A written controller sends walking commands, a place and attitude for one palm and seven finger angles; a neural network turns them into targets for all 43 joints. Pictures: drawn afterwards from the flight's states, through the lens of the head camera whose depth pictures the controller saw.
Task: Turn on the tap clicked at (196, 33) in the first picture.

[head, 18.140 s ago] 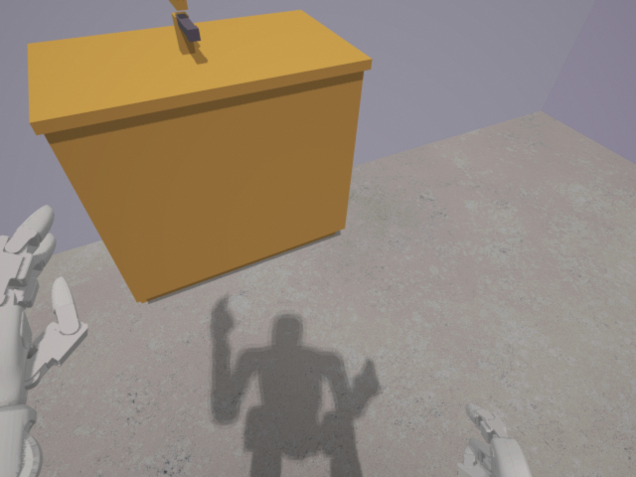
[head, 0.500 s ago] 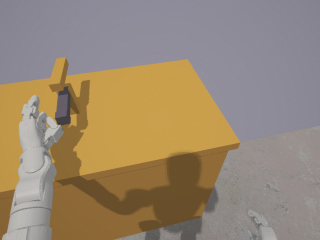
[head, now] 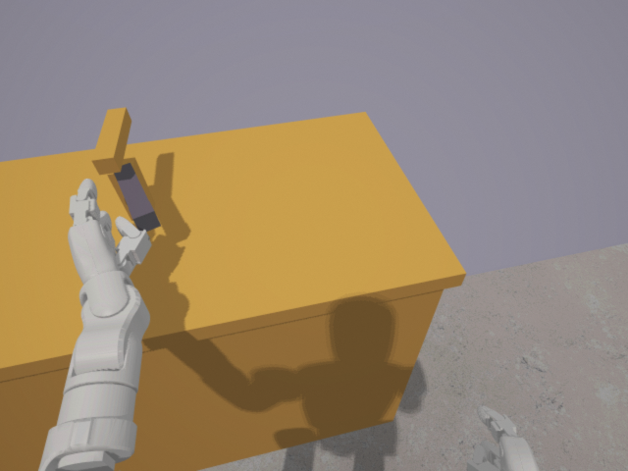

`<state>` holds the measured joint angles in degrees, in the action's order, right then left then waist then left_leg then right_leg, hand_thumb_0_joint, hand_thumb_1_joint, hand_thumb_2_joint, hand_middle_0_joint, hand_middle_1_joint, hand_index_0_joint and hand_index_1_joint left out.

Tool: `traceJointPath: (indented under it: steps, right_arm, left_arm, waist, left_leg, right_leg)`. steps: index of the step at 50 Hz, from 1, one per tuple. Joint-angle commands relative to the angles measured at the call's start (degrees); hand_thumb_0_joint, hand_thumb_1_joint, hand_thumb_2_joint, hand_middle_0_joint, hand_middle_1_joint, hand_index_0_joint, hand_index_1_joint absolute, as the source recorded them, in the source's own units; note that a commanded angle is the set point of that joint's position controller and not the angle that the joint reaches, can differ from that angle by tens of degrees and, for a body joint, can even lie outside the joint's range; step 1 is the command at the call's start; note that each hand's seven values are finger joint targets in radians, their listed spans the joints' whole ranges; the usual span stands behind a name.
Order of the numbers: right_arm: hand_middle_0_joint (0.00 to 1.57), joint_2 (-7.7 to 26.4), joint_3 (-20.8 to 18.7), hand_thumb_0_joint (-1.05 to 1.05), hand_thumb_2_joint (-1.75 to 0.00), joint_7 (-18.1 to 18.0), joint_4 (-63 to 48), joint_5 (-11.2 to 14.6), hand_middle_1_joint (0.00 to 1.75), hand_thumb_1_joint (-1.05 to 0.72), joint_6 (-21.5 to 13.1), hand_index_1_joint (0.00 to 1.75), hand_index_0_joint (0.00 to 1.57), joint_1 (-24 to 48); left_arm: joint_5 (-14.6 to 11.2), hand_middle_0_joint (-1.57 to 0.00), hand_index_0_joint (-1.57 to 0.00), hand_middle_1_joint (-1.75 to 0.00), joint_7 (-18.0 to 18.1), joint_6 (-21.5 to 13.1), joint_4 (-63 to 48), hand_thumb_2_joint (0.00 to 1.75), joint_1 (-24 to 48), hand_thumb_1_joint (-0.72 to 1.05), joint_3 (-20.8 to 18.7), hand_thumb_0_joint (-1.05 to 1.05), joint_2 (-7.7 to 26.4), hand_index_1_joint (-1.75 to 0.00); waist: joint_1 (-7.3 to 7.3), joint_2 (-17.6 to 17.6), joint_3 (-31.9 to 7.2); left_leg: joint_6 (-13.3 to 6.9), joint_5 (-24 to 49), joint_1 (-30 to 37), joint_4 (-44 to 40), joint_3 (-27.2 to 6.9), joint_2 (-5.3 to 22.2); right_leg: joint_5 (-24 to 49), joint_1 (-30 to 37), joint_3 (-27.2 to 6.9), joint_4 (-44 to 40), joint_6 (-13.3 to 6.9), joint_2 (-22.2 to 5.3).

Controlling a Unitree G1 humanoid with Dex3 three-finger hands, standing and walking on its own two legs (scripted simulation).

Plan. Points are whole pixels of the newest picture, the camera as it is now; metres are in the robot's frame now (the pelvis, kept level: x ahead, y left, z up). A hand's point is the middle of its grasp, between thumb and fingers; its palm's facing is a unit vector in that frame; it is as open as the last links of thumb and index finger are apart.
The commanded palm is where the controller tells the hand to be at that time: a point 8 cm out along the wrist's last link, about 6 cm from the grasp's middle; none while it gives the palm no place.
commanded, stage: push the lever round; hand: left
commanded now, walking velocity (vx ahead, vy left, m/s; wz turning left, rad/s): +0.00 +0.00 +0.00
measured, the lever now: (145, 217) +0.39 +0.26 +0.13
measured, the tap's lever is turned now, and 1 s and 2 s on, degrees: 20 47 67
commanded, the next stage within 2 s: none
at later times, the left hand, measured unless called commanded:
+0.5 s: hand (164, 228) +0.37 +0.23 +0.13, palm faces +0.66 -0.75 -0.06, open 7.7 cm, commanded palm +0.33 +0.25 +0.12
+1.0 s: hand (190, 213) +0.41 +0.21 +0.12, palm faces +0.72 -0.69 -0.07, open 7.6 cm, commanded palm +0.36 +0.22 +0.12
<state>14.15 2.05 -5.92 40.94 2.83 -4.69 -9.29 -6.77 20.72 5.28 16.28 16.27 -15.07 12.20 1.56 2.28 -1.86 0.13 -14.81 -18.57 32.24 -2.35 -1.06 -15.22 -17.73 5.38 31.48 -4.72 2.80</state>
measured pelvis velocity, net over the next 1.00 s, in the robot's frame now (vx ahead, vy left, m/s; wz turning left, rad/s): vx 0.01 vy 0.01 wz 0.00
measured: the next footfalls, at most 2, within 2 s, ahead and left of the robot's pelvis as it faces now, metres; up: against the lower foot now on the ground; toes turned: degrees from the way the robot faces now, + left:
none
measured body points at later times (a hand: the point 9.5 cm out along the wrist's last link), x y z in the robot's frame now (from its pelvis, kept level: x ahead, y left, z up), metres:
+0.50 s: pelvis +0.00 +0.01 +0.00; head +0.00 -0.01 +0.45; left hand +0.33 +0.27 +0.13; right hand +0.17 -0.24 -0.10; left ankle +0.02 +0.12 -0.73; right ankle +0.02 -0.06 -0.73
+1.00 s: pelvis +0.01 +0.01 +0.00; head +0.01 -0.01 +0.45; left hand +0.36 +0.24 +0.13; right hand +0.17 -0.23 -0.11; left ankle +0.02 +0.12 -0.73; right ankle +0.02 -0.06 -0.73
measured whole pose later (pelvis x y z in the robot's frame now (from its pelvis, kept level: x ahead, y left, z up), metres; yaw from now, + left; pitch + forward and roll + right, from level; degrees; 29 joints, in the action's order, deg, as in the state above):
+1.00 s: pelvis +0.01 +0.01 +0.00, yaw +0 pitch +3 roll +0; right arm 12.0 -0.2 -2.7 43.7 -0.7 -1.0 -8.3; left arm 0.2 41.7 9.8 24.2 28.2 -12.3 2.0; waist 0.8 1.5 -3.4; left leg -0.1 -15.2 -19.3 31.8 -2.1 -1.4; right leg -15.6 -18.5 5.0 31.1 -4.3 2.5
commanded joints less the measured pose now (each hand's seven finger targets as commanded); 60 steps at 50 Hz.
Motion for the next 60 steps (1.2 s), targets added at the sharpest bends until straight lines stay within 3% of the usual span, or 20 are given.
traceJointPath:
  steps: [1,7,8,12,13,14,18,28,29,33,36,38,44,47,48,50,53,54,56,60]
  right_arm:
    - [0.20,6.67,-2.92,0.00,-0.90,-0.19,-8.37,-0.13,0.30,-0.90,-2.26,0.30,0.20,6.40]
    - [0.20,6.46,-3.10,0.00,-0.90,-0.05,-8.28,-0.45,0.30,-0.90,-1.63,0.30,0.20,6.62]
    - [0.20,6.68,-3.22,0.00,-0.90,-0.18,-8.18,-0.53,0.30,-0.90,-1.33,0.30,0.20,6.73]
    - [0.20,6.32,-3.27,0.00,-0.90,-0.06,-8.12,-0.61,0.30,-0.90,-1.24,0.30,0.20,7.00]
    - [0.20,6.39,-3.35,0.00,-0.90,-0.09,-7.73,-0.60,0.30,-0.90,-1.05,0.30,0.20,6.98]
    - [0.20,6.14,-3.27,0.00,-0.90,0.02,-8.08,-0.66,0.30,-0.90,-1.07,0.30,0.20,7.30]
    - [0.20,6.29,-3.61,0.00,-0.90,0.11,-7.31,-0.99,0.30,-0.90,-0.80,0.30,0.20,6.99]
    - [0.20,5.64,-4.14,0.00,-0.90,0.94,-6.62,-1.79,0.30,-0.90,0.10,0.30,0.20,7.47]
    - [0.20,5.34,-4.01,0.00,-0.90,1.17,-6.99,-1.90,0.30,-0.90,0.14,0.30,0.20,7.71]
    - [0.20,5.37,-4.14,0.00,-0.90,1.26,-6.26,-2.19,0.30,-0.90,0.58,0.30,0.20,7.86]
    - [0.20,4.97,-4.10,0.00,-0.90,1.72,-6.09,-2.45,0.30,-0.90,0.47,0.30,0.20,7.77]
    - [0.20,5.16,-4.24,0.00,-0.90,1.62,-5.41,-2.57,0.30,-0.90,0.71,0.30,0.20,7.59]
    - [0.20,4.65,-4.46,0.00,-0.90,2.45,-5.22,-2.96,0.30,-0.90,0.93,0.30,0.20,7.57]
    - [0.20,4.56,-4.69,0.00,-0.90,2.92,-5.01,-3.46,0.30,-0.90,0.86,0.30,0.20,6.93]
    - [0.20,4.74,-4.98,0.00,-0.90,3.00,-4.64,-3.50,0.30,-0.90,1.17,0.30,0.20,6.74]
    - [0.20,4.49,-4.90,0.00,-0.90,3.48,-4.85,-3.66,0.30,-0.90,1.14,0.30,0.20,6.60]
    - [0.20,4.83,-5.30,0.00,-0.90,3.62,-4.25,-3.90,0.30,-0.90,1.48,0.30,0.20,6.14]
    - [0.20,4.54,-5.11,0.00,-0.90,3.97,-4.71,-3.82,0.30,-0.90,1.48,0.30,0.20,6.29]
    - [0.20,4.44,-5.15,0.00,-0.90,4.33,-4.30,-3.98,0.30,-0.90,1.36,0.30,0.20,6.13]
    - [0.20,4.53,-5.31,0.00,-0.90,4.54,-3.85,-4.16,0.30,-0.90,1.42,0.30,0.20,5.58]
  left_arm:
    - [1.38,-0.15,-0.15,-0.15,2.38,-3.18,-12.98,0.90,21.14,0.90,-1.81,0.00,11.23,-0.15]
    - [2.22,-0.15,-0.15,-0.15,4.96,-2.43,-12.93,0.90,22.36,0.90,-0.78,0.00,9.38,-0.15]
    - [2.55,-0.15,-0.15,-0.15,5.56,-2.27,-13.02,0.90,21.59,0.90,-3.05,0.00,11.24,-0.15]
    - [3.17,-0.15,-0.15,-0.15,6.85,-1.83,-13.18,0.90,24.05,0.90,1.08,0.00,7.11,-0.15]
    - [3.41,-0.15,-0.15,-0.15,7.60,-1.88,-13.22,0.90,24.02,0.90,-1.29,0.00,9.05,-0.15]
    - [3.43,-0.15,-0.15,-0.15,7.83,-1.74,-13.74,0.90,24.63,0.90,1.69,0.00,6.08,-0.15]
    - [4.07,-0.15,-0.15,-0.15,9.84,-1.16,-12.76,0.90,25.09,0.90,-0.10,0.00,6.85,-0.15]
    - [5.83,-0.15,-0.15,-0.15,14.04,0.01,-12.37,0.90,27.26,0.90,1.64,0.00,3.17,-0.15]
    - [5.88,-0.15,-0.15,-0.15,14.27,0.26,-12.20,0.90,27.52,0.90,3.97,0.00,0.54,-0.15]
    - [6.38,-0.15,-0.15,-0.15,15.94,0.84,-10.09,0.90,28.83,0.90,1.16,0.00,2.51,-0.15]
    - [6.99,-0.15,-0.15,-0.15,16.85,0.91,-9.36,0.90,32.02,0.90,5.12,0.00,-1.51,-0.15]
    - [7.17,-0.15,-0.15,-0.15,17.74,1.15,-7.53,0.90,32.39,0.90,2.31,0.00,0.75,-0.15]
    - [8.13,-0.15,-0.15,-0.15,19.83,1.11,-5.50,0.90,36.35,0.90,4.98,0.00,-3.07,-0.15]
    - [8.51,-0.15,-0.15,-0.15,21.19,1.13,-4.25,0.90,36.78,0.90,4.73,0.00,-3.65,-0.15]
    - [8.72,-0.15,-0.15,-0.15,21.68,1.32,-3.57,0.90,35.32,0.90,1.97,0.00,-1.55,-0.15]
    - [8.93,-0.15,-0.15,-0.15,22.15,1.42,-3.28,0.90,37.44,0.90,5.43,0.00,-5.31,-0.15]
    - [9.34,-0.15,-0.15,-0.15,23.43,1.86,-1.75,0.90,37.45,0.90,1.69,0.00,-2.16,-0.15]
    - [9.41,-0.15,-0.15,-0.15,23.46,1.87,-2.02,0.90,38.48,0.90,4.88,0.00,-5.38,-0.15]
    - [9.62,-0.15,-0.15,-0.15,24.08,2.09,-0.97,0.90,40.00,0.90,5.80,0.00,-6.56,-0.15]
    - [9.94,-0.15,-0.15,-0.15,25.51,2.09,0.96,0.90,42.33,0.90,4.16,0.00,-5.44,-0.15]
  waist:
    - [-1.23,-2.38,-13.55]
    - [-1.47,-2.39,-13.60]
    - [-0.94,-2.32,-13.87]
    - [-1.93,-2.01,-12.83]
    - [-1.42,-1.00,-13.06]
    - [-1.89,-1.06,-13.31]
    - [-1.41,-2.47,-13.48]
    - [-1.24,-2.13,-15.08]
    - [-1.48,-1.76,-14.47]
    - [-1.13,-2.72,-13.98]
    - [-2.00,-2.45,-13.93]
    - [-1.78,-3.16,-13.74]
    - [-2.25,-2.45,-14.91]
    - [-2.09,-3.09,-16.31]
    - [-1.27,-3.18,-16.86]
    - [-2.20,-3.57,-16.87]
    - [-1.67,-4.08,-17.36]
    - [-2.12,-4.10,-17.43]
    - [-2.59,-3.59,-16.92]
    - [-2.83,-5.02,-17.47]
  left_leg:
    - [-2.34,5.28,3.19,-3.51,0.42,-0.09]
    - [-2.25,5.60,3.18,-3.51,0.66,-0.05]
    - [-2.33,5.68,3.03,-3.77,0.54,-0.01]
    - [-2.25,5.41,3.60,-3.66,0.69,0.05]
    - [-2.14,5.37,3.89,-4.00,0.31,0.15]
    - [-2.15,4.93,3.86,-3.98,0.46,0.01]
    - [-1.99,6.39,4.16,-4.22,0.18,0.23]
    - [-1.32,9.35,5.50,-4.29,0.18,0.57]
    - [-1.32,9.23,5.56,-4.34,0.39,0.53]
    - [-1.36,7.57,4.63,-4.54,0.39,0.54]
    - [-1.15,7.39,5.15,-4.39,0.39,0.60]
    - [-1.16,6.63,4.40,-4.51,0.26,0.60]
    - [-0.86,7.18,4.62,-4.05,0.34,0.67]
    - [-0.86,9.52,4.43,-3.23,0.85,0.65]
    - [-0.41,10.09,4.17,-3.61,0.23,0.82]
    - [-0.54,11.25,4.71,-2.98,0.69,0.86]
    - [-0.51,12.10,3.71,-2.73,0.73,0.82]
    - [-0.41,12.92,3.97,-2.57,0.81,0.78]
    - [-0.56,11.76,3.78,-2.17,1.04,0.78]
    - [-0.74,11.00,2.64,-1.85,1.20,0.65]
  right_leg:
    - [6.98,6.01,-6.17,-7.01,4.06,-3.98]
    - [7.14,6.03,-6.27,-7.12,4.13,-4.07]
    - [6.94,6.54,-6.17,-7.05,4.05,-3.99]
    - [6.23,5.07,-6.01,-7.38,4.04,-3.96]
    - [5.68,5.28,-5.97,-7.31,3.74,-3.84]
    - [5.18,5.07,-5.94,-7.32,3.96,-3.94]
    - [6.52,5.66,-5.52,-7.22,3.68,-3.76]
    - [8.32,6.16,-4.73,-6.53,3.30,-3.68]
    - [8.10,5.67,-4.60,-6.60,3.42,-3.75]
    - [5.97,5.56,-4.68,-7.36,3.40,-3.73]
    - [5.57,4.47,-4.40,-7.16,3.34,-3.74]
    - [4.82,4.61,-4.37,-7.32,3.34,-3.69]
    - [5.02,3.82,-4.00,-6.65,3.27,-3.82]
    - [7.61,4.79,-3.96,-6.31,3.30,-3.88]
    - [7.47,5.22,-3.47,-5.84,2.99,-3.62]
    - [8.76,4.36,-3.41,-5.62,3.21,-3.78]
    - [9.94,5.20,-3.37,-5.38,3.11,-3.66]
    - [10.90,4.93,-3.27,-4.89,3.14,-3.80]
    - [9.75,3.88,-3.39,-5.37,3.34,-3.88]
    - [9.63,4.11,-3.56,-5.32,3.55,-4.02]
